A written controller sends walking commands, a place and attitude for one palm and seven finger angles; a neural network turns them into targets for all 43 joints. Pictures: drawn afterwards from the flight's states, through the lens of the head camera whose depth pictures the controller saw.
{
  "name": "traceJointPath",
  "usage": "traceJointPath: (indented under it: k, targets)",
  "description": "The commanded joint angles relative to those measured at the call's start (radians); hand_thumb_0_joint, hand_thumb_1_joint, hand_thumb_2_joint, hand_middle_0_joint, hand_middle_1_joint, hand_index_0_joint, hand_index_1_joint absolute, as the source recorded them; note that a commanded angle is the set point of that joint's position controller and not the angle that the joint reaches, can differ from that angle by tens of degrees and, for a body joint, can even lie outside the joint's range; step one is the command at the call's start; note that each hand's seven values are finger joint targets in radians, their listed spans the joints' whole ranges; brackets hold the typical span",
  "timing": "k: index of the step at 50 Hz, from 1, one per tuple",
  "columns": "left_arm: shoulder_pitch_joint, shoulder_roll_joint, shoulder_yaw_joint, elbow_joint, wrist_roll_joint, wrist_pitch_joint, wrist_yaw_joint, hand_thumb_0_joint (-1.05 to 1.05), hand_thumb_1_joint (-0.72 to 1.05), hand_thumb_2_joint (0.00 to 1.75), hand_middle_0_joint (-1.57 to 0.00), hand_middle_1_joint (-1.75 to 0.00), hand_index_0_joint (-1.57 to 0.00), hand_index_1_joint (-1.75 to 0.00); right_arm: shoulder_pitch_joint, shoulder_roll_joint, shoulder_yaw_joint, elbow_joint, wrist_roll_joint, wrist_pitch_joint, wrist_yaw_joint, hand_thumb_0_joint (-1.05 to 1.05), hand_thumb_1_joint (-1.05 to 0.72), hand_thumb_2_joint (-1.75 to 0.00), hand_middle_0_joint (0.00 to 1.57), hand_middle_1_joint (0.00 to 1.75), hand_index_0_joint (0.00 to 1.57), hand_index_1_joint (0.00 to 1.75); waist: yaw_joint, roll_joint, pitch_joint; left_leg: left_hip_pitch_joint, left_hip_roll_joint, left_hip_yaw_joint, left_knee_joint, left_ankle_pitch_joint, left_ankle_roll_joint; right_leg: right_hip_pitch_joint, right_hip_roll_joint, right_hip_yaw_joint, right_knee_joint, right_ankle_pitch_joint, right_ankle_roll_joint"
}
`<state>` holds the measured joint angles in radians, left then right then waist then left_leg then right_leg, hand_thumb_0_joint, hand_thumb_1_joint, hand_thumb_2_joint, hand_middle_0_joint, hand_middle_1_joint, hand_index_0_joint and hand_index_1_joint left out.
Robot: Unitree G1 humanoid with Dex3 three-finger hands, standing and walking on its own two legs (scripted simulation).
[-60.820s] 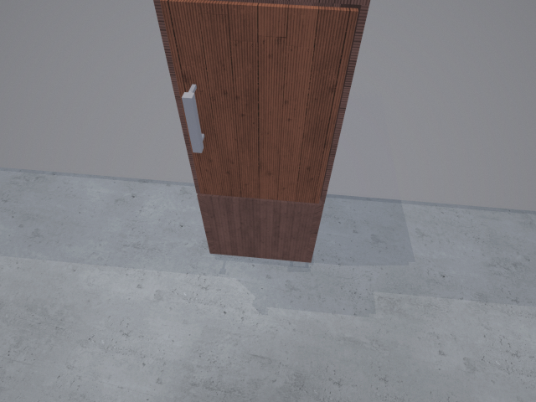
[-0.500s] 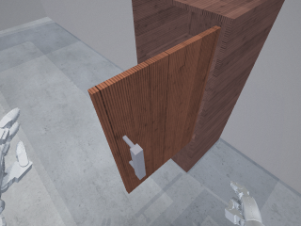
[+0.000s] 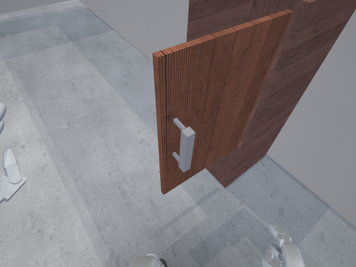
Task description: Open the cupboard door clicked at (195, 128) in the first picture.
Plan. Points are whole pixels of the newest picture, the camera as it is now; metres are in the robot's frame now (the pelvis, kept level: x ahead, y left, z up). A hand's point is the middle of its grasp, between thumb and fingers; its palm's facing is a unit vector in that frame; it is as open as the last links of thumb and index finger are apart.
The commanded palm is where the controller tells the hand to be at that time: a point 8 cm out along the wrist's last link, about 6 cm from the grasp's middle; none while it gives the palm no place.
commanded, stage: step back with the hand held close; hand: left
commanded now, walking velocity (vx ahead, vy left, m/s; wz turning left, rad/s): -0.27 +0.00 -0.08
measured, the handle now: (181, 145) +0.42 +0.02 +0.00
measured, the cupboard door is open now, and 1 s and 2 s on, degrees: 87 87 87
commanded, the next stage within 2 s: stop stepping back and stand still in 0.32 s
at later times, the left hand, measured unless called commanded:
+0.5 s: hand out of the picture +0.05 +0.29 +0.19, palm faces +0.46 -0.80 -0.39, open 7.4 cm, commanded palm -0.01 +0.32 +0.19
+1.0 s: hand out of the picture -0.07 +0.24 +0.19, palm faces +0.25 -0.79 -0.55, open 7.4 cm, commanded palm -0.12 +0.30 +0.19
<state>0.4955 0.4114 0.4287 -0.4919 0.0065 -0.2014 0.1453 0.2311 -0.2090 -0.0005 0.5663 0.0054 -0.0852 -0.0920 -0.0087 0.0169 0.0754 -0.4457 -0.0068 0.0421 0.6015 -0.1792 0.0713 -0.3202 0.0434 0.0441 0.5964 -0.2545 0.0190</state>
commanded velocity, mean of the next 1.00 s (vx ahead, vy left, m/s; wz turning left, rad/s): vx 0.02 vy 0.01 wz -0.05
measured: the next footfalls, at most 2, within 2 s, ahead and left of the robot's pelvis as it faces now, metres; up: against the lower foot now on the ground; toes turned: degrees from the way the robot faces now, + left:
right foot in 0.54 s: -0.30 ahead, -0.08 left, +0.00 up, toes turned -4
left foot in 0.66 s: -0.09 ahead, +0.12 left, +0.00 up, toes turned -3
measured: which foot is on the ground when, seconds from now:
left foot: down 0.00-0.52, up 0.54-0.64, down 0.66-0.98, up 1.00-1.00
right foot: down 0.00-0.22, up 0.24-0.52, down 0.54-0.68, up 0.70-0.98, down 1.00-1.00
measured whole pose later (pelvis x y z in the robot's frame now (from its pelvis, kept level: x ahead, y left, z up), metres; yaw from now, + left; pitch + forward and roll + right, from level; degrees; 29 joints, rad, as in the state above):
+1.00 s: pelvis -0.29 +0.02 +0.01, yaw -8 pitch -2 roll +2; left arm 0.64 0.49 0.42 -0.58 -0.01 -0.17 0.15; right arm 0.33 -0.20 -0.03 0.63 -0.01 -0.11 -0.09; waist -0.05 -0.03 -0.02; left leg -0.43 0.03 0.11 0.57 -0.34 0.02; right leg -0.23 0.02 -0.12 0.61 -0.53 -0.07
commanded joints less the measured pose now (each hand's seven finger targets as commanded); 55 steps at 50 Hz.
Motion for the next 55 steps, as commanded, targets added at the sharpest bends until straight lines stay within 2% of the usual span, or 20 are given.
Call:
traceJointPath:
  k: [1,4,7,9,12,15,23,25,26,28,32,34,36,38,43,46,48,49,50,55]
  targets:
    - [0.068,0.193,0.174,-0.246,-0.022,-0.096,0.030,0.00,0.90,0.90,-0.20,-0.30,-0.20,-0.30,-0.102,-0.128,-0.060,-0.159,-0.006,-0.076,0.005,0.00,-0.90,-0.90,0.20,0.30,0.20,0.30,0.008,0.068,-0.160,-0.112,0.099,-0.117,-0.194,-0.425,-0.007,0.149,-0.039,0.119,-0.076,0.031,-0.058]
    - [0.002,0.190,0.141,-0.265,-0.038,-0.091,0.036,0.00,0.90,0.90,-0.20,-0.30,-0.20,-0.30,-0.065,-0.131,-0.071,-0.102,-0.007,-0.071,0.015,0.00,-0.90,-0.90,0.20,0.30,0.20,0.30,-0.013,-0.150,-0.183,0.208,0.004,-0.027,0.153,-0.253,-0.077,-0.217,-0.211,0.307,-0.303,-0.110,-0.136]
    - [-0.065,0.187,0.106,-0.210,-0.027,-0.072,0.048,0.00,0.90,0.90,-0.20,-0.30,-0.20,-0.30,-0.075,-0.108,-0.059,-0.078,-0.011,-0.054,0.017,0.00,-0.90,-0.90,0.20,0.30,0.20,0.30,-0.028,-0.211,-0.135,0.271,0.006,-0.032,0.157,-0.197,-0.077,-0.312,-0.240,0.244,-0.310,-0.089,-0.113]
    - [-0.126,0.189,0.093,-0.229,-0.031,-0.070,0.041,0.00,0.90,0.90,-0.20,-0.30,-0.20,-0.30,-0.115,-0.137,-0.057,-0.089,-0.007,-0.053,0.003,0.00,-0.90,-0.90,0.20,0.30,0.20,0.30,-0.029,-0.029,-0.043,0.183,0.075,-0.129,-0.127,-0.265,-0.044,-0.304,-0.103,0.127,-0.178,-0.169,-0.039]
    - [-0.121,0.200,0.161,-0.204,-0.004,-0.083,0.048,0.00,0.90,0.90,-0.20,-0.30,-0.20,-0.30,-0.139,-0.126,-0.054,-0.098,-0.023,-0.083,-0.007,0.00,-0.90,-0.90,0.20,0.30,0.20,0.30,0.001,0.309,-0.132,-0.307,0.413,-0.442,-0.527,-0.593,0.100,0.154,0.067,0.011,0.588,-0.200,0.009]
    - [-0.052,0.215,0.177,-0.219,-0.033,-0.094,0.037,0.00,0.90,0.90,-0.20,-0.30,-0.20,-0.30,-0.156,-0.134,-0.095,-0.092,-0.014,-0.097,0.024,0.00,-0.90,-0.90,0.20,0.30,0.20,0.30,0.032,0.120,-0.226,-0.110,0.366,-0.267,-0.424,-0.415,0.052,0.062,0.069,-0.007,0.682,-0.247,-0.005]
    - [-0.086,0.198,0.128,-0.350,-0.084,-0.088,0.030,0.00,0.90,0.90,-0.20,-0.30,-0.20,-0.30,-0.137,-0.102,-0.057,-0.077,-0.005,-0.124,0.046,0.00,-0.90,-0.90,0.20,0.30,0.20,0.30,0.031,0.273,-0.290,0.182,0.226,0.011,-0.468,-0.340,-0.159,0.137,0.092,-0.211,0.037,-0.419,-0.064]
    - [-0.079,0.241,0.162,-0.352,-0.078,-0.097,0.031,0.00,0.90,0.90,-0.20,-0.30,-0.20,-0.30,-0.116,-0.081,-0.050,-0.065,0.001,-0.119,0.048,0.00,-0.90,-0.90,0.20,0.30,0.20,0.30,0.025,0.094,-0.259,0.332,0.078,0.147,-0.107,-0.162,-0.210,-0.030,-0.050,-0.029,-0.353,-0.380,-0.150]
    - [-0.090,0.288,0.192,-0.349,-0.066,-0.104,0.037,0.00,0.90,0.90,-0.20,-0.30,-0.20,-0.30,-0.126,-0.086,-0.050,-0.047,0.002,-0.108,0.048,0.00,-0.90,-0.90,0.20,0.30,0.20,0.30,0.034,-0.161,-0.175,0.333,0.051,0.062,0.247,-0.083,-0.165,-0.272,-0.261,0.294,-0.470,-0.320,-0.207]
    - [-0.109,0.391,0.272,-0.412,-0.066,-0.109,0.050,0.00,0.90,0.90,-0.20,-0.30,-0.20,-0.30,-0.129,-0.106,-0.044,-0.055,-0.011,-0.089,0.057,0.00,-0.90,-0.90,0.20,0.30,0.20,0.30,0.023,-0.208,-0.157,0.005,0.070,-0.085,0.525,-0.125,-0.127,-0.150,-0.430,0.369,-0.436,-0.064,-0.283]
    - [-0.088,0.202,0.144,-0.220,-0.058,-0.053,0.036,0.00,0.90,0.90,-0.20,-0.30,-0.20,-0.30,-0.097,-0.099,-0.031,-0.049,0.010,-0.100,0.015,0.00,-0.90,-0.90,0.20,0.30,0.20,0.30,-0.035,-0.010,-0.203,0.264,-0.012,0.044,-0.069,0.041,-0.055,0.116,-0.186,0.044,0.017,0.588,-0.092]
    - [-0.105,0.164,0.089,-0.149,-0.057,-0.037,0.026,0.00,0.90,0.90,-0.20,-0.30,-0.20,-0.30,-0.077,-0.148,-0.037,-0.054,0.007,-0.102,0.009,0.00,-0.90,-0.90,0.20,0.30,0.20,0.30,-0.049,0.341,-0.213,0.518,0.245,-0.275,-0.176,0.318,0.063,-0.180,-0.039,-0.085,0.405,-0.085,0.001]
    - [-0.137,0.208,0.105,-0.054,-0.044,-0.048,0.030,0.00,0.90,0.90,-0.20,-0.30,-0.20,-0.30,-0.071,-0.132,-0.028,-0.055,-0.010,-0.111,0.012,0.00,-0.90,-0.90,0.20,0.30,0.20,0.30,-0.032,0.114,-0.120,0.332,0.394,-0.557,-0.353,-0.010,0.135,-0.255,-0.015,0.000,0.580,-0.313,-0.020]
    - [-0.086,0.189,0.105,-0.080,-0.040,-0.037,0.020,0.00,0.90,0.90,-0.20,-0.30,-0.20,-0.30,-0.094,-0.133,-0.043,-0.054,-0.008,-0.100,0.017,0.00,-0.90,-0.90,0.20,0.30,0.20,0.30,-0.010,-0.027,-0.104,0.141,0.336,-0.425,-0.447,-0.369,0.093,-0.149,-0.047,-0.018,0.555,-0.210,-0.021]
    - [0.092,0.188,0.111,-0.291,-0.028,-0.048,0.024,0.00,0.90,0.90,-0.20,-0.30,-0.20,-0.30,-0.144,-0.122,-0.045,-0.101,-0.015,-0.081,0.027,0.00,-0.90,-0.90,0.20,0.30,0.20,0.30,0.022,0.321,-0.104,-0.198,0.213,-0.101,-0.563,-0.590,-0.010,0.201,0.005,-0.196,0.359,-0.142,-0.039]
    - [0.095,0.233,0.159,-0.320,-0.022,-0.053,0.042,0.00,0.90,0.90,-0.20,-0.30,-0.20,-0.30,-0.119,-0.113,-0.053,-0.105,-0.028,-0.075,0.010,0.00,-0.90,-0.90,0.20,0.30,0.20,0.30,0.027,0.283,-0.147,-0.207,0.206,-0.070,-0.470,-0.562,-0.013,0.350,0.022,-0.230,0.172,-0.261,-0.060]
    - [0.076,0.255,0.190,-0.267,-0.016,-0.031,0.048,0.00,0.90,0.90,-0.20,-0.30,-0.20,-0.30,-0.123,-0.098,-0.056,-0.097,-0.025,-0.065,-0.001,0.00,-0.90,-0.90,0.20,0.30,0.20,0.30,0.044,0.079,-0.121,-0.292,0.124,0.000,-0.117,-0.508,-0.046,0.409,-0.051,-0.113,-0.114,-0.305,-0.094]
    - [0.064,0.277,0.206,-0.235,-0.012,-0.019,0.050,0.00,0.90,0.90,-0.20,-0.30,-0.20,-0.30,-0.112,-0.078,-0.059,-0.079,-0.012,-0.055,0.001,0.00,-0.90,-0.90,0.20,0.30,0.20,0.30,0.040,-0.229,-0.104,-0.265,0.014,0.075,0.314,-0.379,-0.064,0.218,-0.265,0.226,-0.343,-0.443,-0.175]
    - [-0.008,0.263,0.173,-0.230,-0.021,-0.024,0.037,0.00,0.90,0.90,-0.20,-0.30,-0.20,-0.30,-0.131,-0.132,-0.067,-0.073,-0.014,-0.068,-0.003,0.00,-0.90,-0.90,0.20,0.30,0.20,0.30,0.027,-0.241,-0.031,-0.327,-0.003,-0.054,0.577,-0.276,-0.077,0.021,-0.432,0.529,-0.491,-0.555,-0.219]
    - [-0.095,0.180,0.107,0.062,-0.028,-0.051,-0.008,0.00,0.90,0.90,-0.20,-0.30,-0.20,-0.30,-0.099,-0.135,-0.074,-0.023,-0.006,-0.063,-0.001,0.00,-0.90,-0.90,0.20,0.30,0.20,0.30,-0.016,-0.072,-0.035,-0.249,0.060,-0.040,0.679,-0.007,-0.096,-0.138,-0.298,0.286,-0.461,-0.627,-0.081]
